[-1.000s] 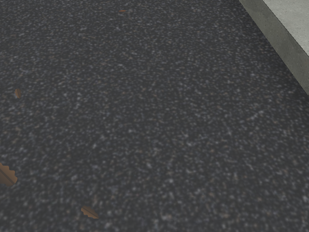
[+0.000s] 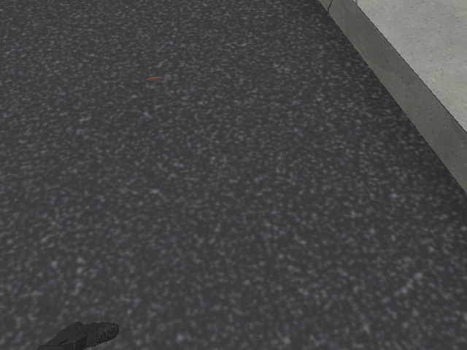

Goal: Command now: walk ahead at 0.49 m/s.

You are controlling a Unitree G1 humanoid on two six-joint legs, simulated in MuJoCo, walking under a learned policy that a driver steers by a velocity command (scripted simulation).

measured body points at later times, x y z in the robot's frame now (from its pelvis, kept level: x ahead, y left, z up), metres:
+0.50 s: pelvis +0.28 +0.00 +0.01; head +0.31 +0.01 +0.45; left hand +0.28 +0.30 -0.12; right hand +0.50 -0.21 -0.09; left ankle +0.44 +0.14 -0.70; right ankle +0.15 -0.12 -0.73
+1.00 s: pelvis +0.57 +0.06 +0.01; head +0.59 +0.09 +0.46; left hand +0.71 +0.37 -0.06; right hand +0.71 -0.20 -0.10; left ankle +0.44 +0.13 -0.73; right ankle +0.77 -0.01 -0.71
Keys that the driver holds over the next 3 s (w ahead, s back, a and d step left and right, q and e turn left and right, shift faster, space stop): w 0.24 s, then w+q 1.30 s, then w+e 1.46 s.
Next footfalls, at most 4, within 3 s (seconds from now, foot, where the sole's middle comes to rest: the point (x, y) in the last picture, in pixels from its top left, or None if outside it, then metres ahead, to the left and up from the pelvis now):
0.02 right None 0.18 -0.12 -0.76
0.56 left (184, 347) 0.48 0.13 -0.76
1.04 right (219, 241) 0.80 0.02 -0.76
1.56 left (102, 228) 0.88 0.40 -0.76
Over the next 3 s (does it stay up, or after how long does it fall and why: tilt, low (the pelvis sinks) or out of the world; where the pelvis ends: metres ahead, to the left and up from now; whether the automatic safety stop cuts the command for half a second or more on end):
stays up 1.50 0.62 0.01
